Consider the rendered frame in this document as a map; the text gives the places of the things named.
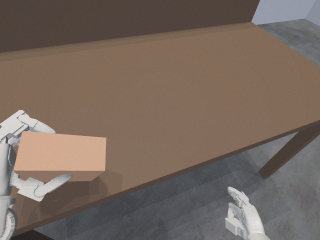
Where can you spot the right robot hand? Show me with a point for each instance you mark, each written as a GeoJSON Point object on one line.
{"type": "Point", "coordinates": [247, 219]}

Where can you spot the left robot forearm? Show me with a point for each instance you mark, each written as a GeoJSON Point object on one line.
{"type": "Point", "coordinates": [8, 217]}

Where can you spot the table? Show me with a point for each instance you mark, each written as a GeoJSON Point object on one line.
{"type": "Point", "coordinates": [173, 86]}

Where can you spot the sponge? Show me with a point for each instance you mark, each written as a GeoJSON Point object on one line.
{"type": "Point", "coordinates": [45, 156]}

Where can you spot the left robot hand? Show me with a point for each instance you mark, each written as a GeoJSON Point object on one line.
{"type": "Point", "coordinates": [10, 136]}

